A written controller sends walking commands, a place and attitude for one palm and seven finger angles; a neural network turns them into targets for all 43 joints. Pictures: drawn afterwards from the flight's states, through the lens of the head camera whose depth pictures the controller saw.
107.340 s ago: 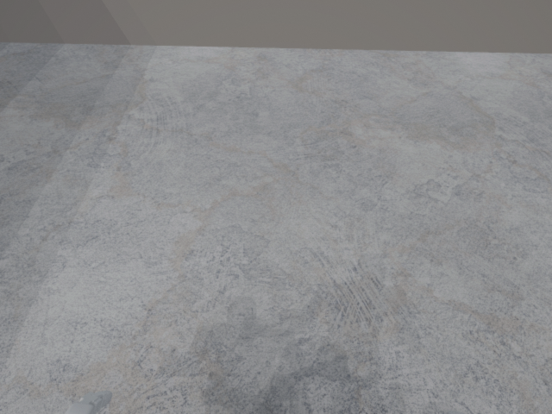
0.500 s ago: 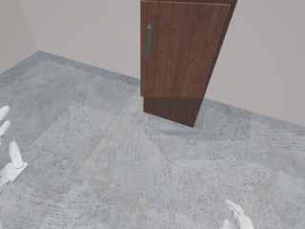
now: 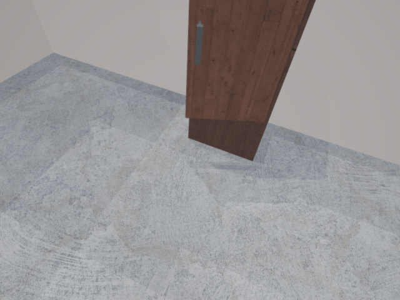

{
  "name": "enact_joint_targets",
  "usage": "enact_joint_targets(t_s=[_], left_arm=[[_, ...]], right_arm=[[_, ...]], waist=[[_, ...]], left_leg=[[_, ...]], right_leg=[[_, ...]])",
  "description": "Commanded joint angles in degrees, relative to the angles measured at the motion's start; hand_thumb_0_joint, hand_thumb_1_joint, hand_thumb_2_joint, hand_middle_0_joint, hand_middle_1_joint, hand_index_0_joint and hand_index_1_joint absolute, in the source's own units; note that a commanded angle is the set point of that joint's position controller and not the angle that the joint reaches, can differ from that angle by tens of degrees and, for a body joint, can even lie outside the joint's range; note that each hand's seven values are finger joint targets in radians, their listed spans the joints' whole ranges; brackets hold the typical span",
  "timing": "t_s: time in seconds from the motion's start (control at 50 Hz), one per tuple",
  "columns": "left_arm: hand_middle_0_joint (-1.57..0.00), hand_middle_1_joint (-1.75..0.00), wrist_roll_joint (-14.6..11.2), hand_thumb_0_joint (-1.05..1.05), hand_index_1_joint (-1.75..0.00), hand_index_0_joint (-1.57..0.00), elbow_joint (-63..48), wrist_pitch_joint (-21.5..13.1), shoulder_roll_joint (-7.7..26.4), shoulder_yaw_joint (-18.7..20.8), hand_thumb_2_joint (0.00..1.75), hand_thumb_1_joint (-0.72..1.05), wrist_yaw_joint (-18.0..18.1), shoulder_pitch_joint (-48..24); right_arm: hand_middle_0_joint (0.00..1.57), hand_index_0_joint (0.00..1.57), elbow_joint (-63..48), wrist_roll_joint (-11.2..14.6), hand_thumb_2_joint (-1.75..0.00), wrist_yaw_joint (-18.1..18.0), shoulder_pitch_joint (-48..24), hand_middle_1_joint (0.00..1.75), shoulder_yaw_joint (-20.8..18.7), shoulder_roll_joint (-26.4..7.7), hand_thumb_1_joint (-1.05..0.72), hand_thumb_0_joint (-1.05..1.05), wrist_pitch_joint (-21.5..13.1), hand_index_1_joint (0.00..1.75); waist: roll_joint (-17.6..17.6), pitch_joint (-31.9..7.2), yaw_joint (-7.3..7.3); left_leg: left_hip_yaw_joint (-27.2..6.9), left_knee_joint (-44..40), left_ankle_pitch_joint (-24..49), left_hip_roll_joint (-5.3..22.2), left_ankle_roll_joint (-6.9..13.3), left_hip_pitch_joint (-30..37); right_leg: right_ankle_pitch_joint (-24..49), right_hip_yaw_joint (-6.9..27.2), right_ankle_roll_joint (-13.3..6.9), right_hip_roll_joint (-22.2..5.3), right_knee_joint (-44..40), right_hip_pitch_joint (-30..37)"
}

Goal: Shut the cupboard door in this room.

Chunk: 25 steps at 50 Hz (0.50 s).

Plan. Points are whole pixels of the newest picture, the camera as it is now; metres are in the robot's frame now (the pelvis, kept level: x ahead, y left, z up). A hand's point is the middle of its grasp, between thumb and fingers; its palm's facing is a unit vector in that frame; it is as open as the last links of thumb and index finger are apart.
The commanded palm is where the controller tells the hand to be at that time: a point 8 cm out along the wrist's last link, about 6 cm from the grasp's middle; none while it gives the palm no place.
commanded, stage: let the arm hang, fingers relaxed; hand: left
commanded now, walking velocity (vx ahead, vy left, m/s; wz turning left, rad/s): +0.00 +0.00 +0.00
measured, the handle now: (198, 42) +0.99 +0.06 +0.02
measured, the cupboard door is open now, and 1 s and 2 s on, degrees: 23 23 23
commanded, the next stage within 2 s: look to check the result in 0.64 s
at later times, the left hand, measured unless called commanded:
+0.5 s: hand out of the picture +0.08 +0.21 -0.16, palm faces -0.03 -0.96 -0.27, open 7.4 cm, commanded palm none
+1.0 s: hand out of the picture +0.09 +0.22 -0.15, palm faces -0.03 -0.95 -0.31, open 7.4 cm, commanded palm none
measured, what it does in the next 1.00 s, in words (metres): stands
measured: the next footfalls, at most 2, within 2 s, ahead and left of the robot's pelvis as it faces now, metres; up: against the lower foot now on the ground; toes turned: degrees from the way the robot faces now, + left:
right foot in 1.96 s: +0.03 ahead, -0.16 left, +0.00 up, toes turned -24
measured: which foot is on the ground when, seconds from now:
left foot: down 0.00-1.00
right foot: down 0.00-1.00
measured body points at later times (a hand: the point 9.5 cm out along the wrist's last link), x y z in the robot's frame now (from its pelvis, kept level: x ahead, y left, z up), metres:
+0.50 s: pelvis +0.01 +0.00 +0.01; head +0.01 -0.01 +0.46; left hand +0.08 +0.26 -0.14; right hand +0.05 -0.27 -0.14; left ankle +0.04 +0.09 -0.74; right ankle +0.02 -0.11 -0.74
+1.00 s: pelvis +0.04 -0.02 +0.01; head +0.05 -0.02 +0.46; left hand +0.09 +0.27 -0.13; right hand +0.10 -0.29 -0.14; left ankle +0.04 +0.09 -0.74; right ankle +0.02 -0.11 -0.74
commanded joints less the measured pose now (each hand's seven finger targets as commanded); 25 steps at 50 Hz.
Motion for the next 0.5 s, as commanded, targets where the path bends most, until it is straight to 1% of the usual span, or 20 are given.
enact_joint_targets(t_s=[0.0, 0.08, 0.12, 0.16, 0.18, 0.24, 0.28, 0.34, 0.38, 0.42, 0.48], left_arm=[[-0.20, -0.30, -0.14, 0.00, -0.30, -0.20, -0.75, -2.63, 9.38, 2.36, 0.90, 0.90, 0.74, -2.56], [-0.20, -0.30, -0.04, 0.00, -0.30, -0.20, 2.24, -2.34, 9.28, 2.17, 0.90, 0.90, 0.78, -3.12], [-0.20, -0.30, 0.02, 0.00, -0.30, -0.20, 3.00, -2.35, 9.58, 2.23, 0.90, 0.90, 0.81, -3.03], [-0.20, -0.30, -0.01, 0.00, -0.30, -0.20, 3.51, -2.39, 9.80, 2.21, 0.90, 0.90, 0.89, -3.41], [-0.20, -0.30, -0.02, 0.00, -0.30, -0.20, 3.71, -2.46, 9.95, 2.20, 0.90, 0.90, 0.90, -3.67], [-0.20, -0.30, 0.00, 0.00, -0.30, -0.20, 3.78, -2.51, 10.60, 2.28, 0.90, 0.90, 0.99, -4.58], [-0.20, -0.30, 0.00, 0.00, -0.30, -0.20, 3.97, -2.45, 10.68, 2.28, 0.90, 0.90, 0.96, -5.22], [-0.20, -0.30, 0.01, 0.00, -0.30, -0.20, 3.89, -2.60, 11.40, 2.39, 0.90, 0.90, 0.97, -5.60], [-0.20, -0.30, 0.00, 0.00, -0.30, -0.20, 4.02, -2.72, 11.31, 2.41, 0.90, 0.90, 0.93, -6.55], [-0.20, -0.30, -0.06, 0.00, -0.30, -0.20, 3.89, -2.74, 11.58, 2.42, 0.90, 0.90, 0.90, -7.31], [-0.20, -0.30, -0.05, 0.00, -0.30, -0.20, 3.75, -2.91, 11.94, 2.55, 0.90, 0.90, 0.88, -7.83]], right_arm=[[0.20, 0.20, -2.66, 0.45, -0.90, -1.08, -2.42, 0.30, -2.55, -9.13, -0.90, 0.00, -2.26, 0.30], [0.20, 0.20, -0.42, 0.41, -0.90, -1.24, -1.40, 0.30, -2.81, -9.55, -0.90, 0.00, -1.96, 0.30], [0.20, 0.20, 0.28, 0.38, -0.90, -1.24, -1.49, 0.30, -2.96, -10.12, -0.90, 0.00, -2.04, 0.30], [0.20, 0.20, 0.86, 0.34, -0.90, -1.17, -1.42, 0.30, -2.92, -9.84, -0.90, 0.00, -2.16, 0.30], [0.20, 0.20, 1.15, 0.32, -0.90, -1.18, -1.59, 0.30, -2.91, -10.07, -0.90, 0.00, -2.19, 0.30], [0.20, 0.20, 1.71, 0.40, -0.90, -1.09, -2.19, 0.30, -2.83, -10.49, -0.90, 0.00, -2.37, 0.30], [0.20, 0.20, 2.18, 0.29, -0.90, -1.08, -3.07, 0.30, -2.74, -10.30, -0.90, 0.00, -2.50, 0.30], [0.20, 0.20, 2.20, 0.42, -0.90, -1.04, -4.07, 0.30, -2.73, -10.75, -0.90, 0.00, -2.72, 0.30], [0.20, 0.20, 2.52, 0.35, -0.90, -1.06, -4.72, 0.30, -2.64, -10.41, -0.90, 0.00, -2.92, 0.30], [0.20, 0.20, 2.65, 0.36, -0.90, -1.08, -5.10, 0.30, -2.60, -10.76, -0.90, 0.00, -3.00, 0.30], [0.20, 0.20, 2.67, 0.35, -0.90, -1.07, -6.18, 0.30, -2.53, -10.89, -0.90, 0.00, -3.19, 0.30]], waist=[[7.30, -2.72, -0.63], [2.76, 1.14, -0.73], [0.93, 0.72, -0.69], [0.09, -0.05, -0.64], [-1.06, -0.15, -0.66], [-0.67, -0.31, -0.48], [0.03, 0.70, -0.35], [1.15, -0.29, 0.04], [1.36, -0.39, -0.10], [2.37, -0.59, -0.15], [3.09, -1.55, 0.01]], left_leg=[[-8.76, -8.57, -7.28, 6.22, 0.20, 1.12], [-9.12, -10.46, -10.79, 6.73, 0.42, 0.65], [-8.74, -10.35, -10.08, 6.68, 0.63, 1.58], [-8.23, -10.20, -8.57, 6.65, 0.62, 2.45], [-8.15, -10.31, -8.25, 6.72, 0.63, 2.97], [-8.11, -10.63, -6.61, 6.82, 0.57, 2.92], [-8.18, -11.73, -6.84, 7.07, 0.47, 2.65], [-8.22, -11.82, -4.80, 7.07, 0.42, 2.78], [-7.89, -12.07, -2.90, 7.17, 0.26, 3.34], [-8.03, -12.55, -2.68, 7.27, 0.06, 3.52], [-7.70, -12.14, 0.02, 7.23, -0.05, 4.31]], right_leg=[[-4.43, 9.26, -3.04, -6.03, -7.98, 0.39], [-8.61, 9.18, -2.72, -5.67, -9.45, -1.95], [-9.22, 9.61, -2.72, -5.85, -9.94, -2.25], [-8.87, 9.49, -2.68, -6.08, -10.03, -2.10], [-8.86, 9.65, -2.62, -5.93, -10.11, -2.32], [-7.21, 9.52, -2.54, -5.92, -9.84, -1.43], [-6.32, 9.23, -2.36, -5.87, -9.59, -1.44], [-3.57, 9.12, -2.26, -5.97, -9.43, 0.29], [-2.00, 9.10, -2.23, -6.17, -9.48, 0.76], [-1.45, 9.05, -2.15, -6.09, -9.46, 1.29], [0.57, 8.98, -2.13, -6.44, -9.76, 2.47]])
